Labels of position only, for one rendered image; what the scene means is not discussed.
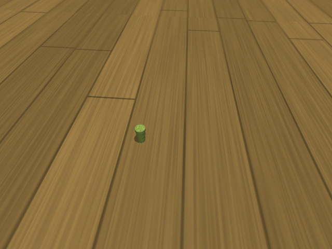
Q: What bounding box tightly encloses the cup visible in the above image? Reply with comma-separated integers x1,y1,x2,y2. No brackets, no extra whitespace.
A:
135,124,146,143

